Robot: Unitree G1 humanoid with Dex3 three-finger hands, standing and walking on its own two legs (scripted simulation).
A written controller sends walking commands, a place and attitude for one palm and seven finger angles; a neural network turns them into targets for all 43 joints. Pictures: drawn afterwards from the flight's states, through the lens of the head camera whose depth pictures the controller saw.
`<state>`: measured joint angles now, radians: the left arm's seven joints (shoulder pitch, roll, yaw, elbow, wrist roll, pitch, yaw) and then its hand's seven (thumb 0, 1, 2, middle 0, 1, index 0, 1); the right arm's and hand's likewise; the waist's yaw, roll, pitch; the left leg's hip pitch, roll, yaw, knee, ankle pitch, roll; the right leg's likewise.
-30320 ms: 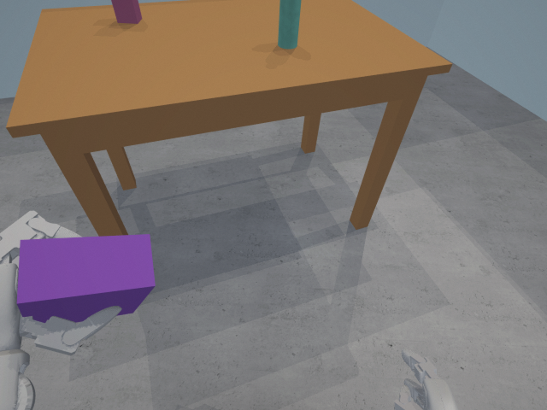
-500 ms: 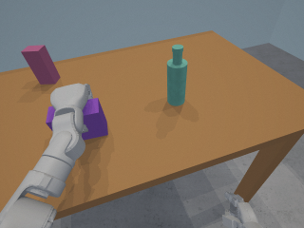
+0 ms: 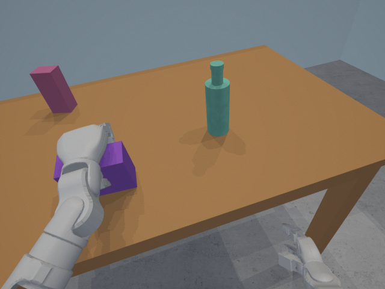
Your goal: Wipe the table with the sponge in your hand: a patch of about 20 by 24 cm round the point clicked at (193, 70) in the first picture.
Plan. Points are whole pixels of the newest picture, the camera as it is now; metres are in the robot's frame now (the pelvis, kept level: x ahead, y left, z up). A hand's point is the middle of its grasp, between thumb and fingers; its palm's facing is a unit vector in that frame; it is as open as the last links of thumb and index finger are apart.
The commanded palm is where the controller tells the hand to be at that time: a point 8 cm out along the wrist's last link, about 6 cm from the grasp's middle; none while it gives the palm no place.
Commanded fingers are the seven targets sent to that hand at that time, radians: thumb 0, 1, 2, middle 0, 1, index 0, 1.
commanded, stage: wipe back along the middle lane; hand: left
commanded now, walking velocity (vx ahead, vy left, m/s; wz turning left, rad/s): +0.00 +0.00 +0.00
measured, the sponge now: (102, 176) +0.32 +0.25 +0.09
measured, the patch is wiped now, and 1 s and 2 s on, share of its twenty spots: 0.65 0.80 0.85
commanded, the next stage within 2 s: slide across to the third lane in 0.60 s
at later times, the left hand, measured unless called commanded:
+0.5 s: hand (99, 181) +0.26 +0.21 +0.15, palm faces +0.21 -0.14 -0.97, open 9.8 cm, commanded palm +0.21 +0.20 +0.17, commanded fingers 0.00 0.10 1.30 -1.20 -1.60 -1.20 -1.60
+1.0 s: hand (109, 187) +0.25 +0.18 +0.15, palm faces +0.23 -0.17 -0.96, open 9.8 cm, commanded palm +0.21 +0.16 +0.20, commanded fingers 0.00 0.10 1.30 -1.20 -1.60 -1.20 -1.60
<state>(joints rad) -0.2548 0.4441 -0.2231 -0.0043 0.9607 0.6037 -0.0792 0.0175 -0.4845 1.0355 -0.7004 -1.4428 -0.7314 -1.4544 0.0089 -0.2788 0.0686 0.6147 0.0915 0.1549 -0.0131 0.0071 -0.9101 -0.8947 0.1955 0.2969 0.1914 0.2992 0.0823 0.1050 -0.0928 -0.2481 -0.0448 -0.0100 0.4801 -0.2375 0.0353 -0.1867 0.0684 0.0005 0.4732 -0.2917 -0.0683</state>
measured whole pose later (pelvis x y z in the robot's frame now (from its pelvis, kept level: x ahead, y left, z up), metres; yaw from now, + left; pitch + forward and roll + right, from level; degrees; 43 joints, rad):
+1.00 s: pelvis -0.02 -0.01 +0.00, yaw +0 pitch -3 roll +1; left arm -0.05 0.38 -0.32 -0.31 0.93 0.63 0.00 0.02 -0.51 1.05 -0.67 -1.47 -0.80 -1.35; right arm 0.02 -0.27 0.06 0.62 0.09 0.13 0.01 0.01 -0.91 -0.89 0.19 0.30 0.18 0.29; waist 0.12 0.12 -0.06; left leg -0.22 -0.04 -0.02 0.50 -0.22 0.02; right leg -0.16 0.07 -0.01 0.51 -0.29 -0.08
